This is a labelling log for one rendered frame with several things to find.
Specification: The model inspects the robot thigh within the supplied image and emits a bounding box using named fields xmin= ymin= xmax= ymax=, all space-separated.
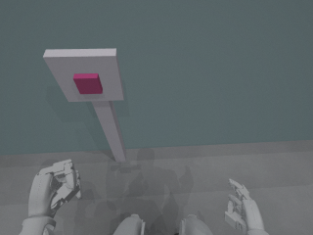
xmin=112 ymin=216 xmax=146 ymax=235
xmin=179 ymin=217 xmax=213 ymax=235

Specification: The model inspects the robot right thigh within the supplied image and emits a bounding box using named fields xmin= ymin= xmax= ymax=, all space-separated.
xmin=179 ymin=217 xmax=213 ymax=235

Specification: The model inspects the panel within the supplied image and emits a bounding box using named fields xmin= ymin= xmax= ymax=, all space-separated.
xmin=43 ymin=48 xmax=126 ymax=163

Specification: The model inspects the button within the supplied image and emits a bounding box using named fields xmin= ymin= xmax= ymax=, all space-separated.
xmin=73 ymin=73 xmax=103 ymax=95

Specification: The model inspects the left robot hand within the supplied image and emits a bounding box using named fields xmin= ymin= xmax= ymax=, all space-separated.
xmin=28 ymin=159 xmax=83 ymax=218

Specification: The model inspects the robot left forearm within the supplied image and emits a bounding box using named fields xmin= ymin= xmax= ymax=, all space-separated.
xmin=19 ymin=215 xmax=57 ymax=235

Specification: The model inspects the right robot hand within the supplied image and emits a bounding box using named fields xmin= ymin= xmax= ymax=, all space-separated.
xmin=225 ymin=178 xmax=265 ymax=235

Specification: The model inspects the robot left thigh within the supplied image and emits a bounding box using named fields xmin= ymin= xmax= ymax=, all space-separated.
xmin=112 ymin=216 xmax=146 ymax=235

